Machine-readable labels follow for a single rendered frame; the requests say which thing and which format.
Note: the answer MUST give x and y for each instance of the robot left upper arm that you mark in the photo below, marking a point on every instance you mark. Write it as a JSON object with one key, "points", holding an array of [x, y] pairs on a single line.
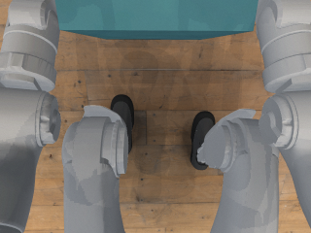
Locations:
{"points": [[29, 119]]}

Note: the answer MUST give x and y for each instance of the robot right upper arm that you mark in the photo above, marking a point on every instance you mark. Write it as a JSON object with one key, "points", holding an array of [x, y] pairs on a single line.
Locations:
{"points": [[285, 123]]}

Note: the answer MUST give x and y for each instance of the carton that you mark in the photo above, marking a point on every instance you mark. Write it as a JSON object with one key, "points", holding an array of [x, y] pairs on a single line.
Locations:
{"points": [[156, 19]]}

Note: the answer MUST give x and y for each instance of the left robot forearm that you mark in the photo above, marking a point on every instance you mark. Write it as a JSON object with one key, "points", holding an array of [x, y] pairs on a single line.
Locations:
{"points": [[30, 45]]}

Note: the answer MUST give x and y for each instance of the right robot forearm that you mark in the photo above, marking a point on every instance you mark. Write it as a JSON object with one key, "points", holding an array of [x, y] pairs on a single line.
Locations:
{"points": [[283, 28]]}

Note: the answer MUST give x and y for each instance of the right robot shin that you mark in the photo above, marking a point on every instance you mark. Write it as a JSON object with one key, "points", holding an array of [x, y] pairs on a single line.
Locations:
{"points": [[204, 153]]}

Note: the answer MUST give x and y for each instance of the robot left thigh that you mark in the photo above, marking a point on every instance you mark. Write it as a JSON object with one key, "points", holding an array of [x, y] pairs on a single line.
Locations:
{"points": [[91, 191]]}

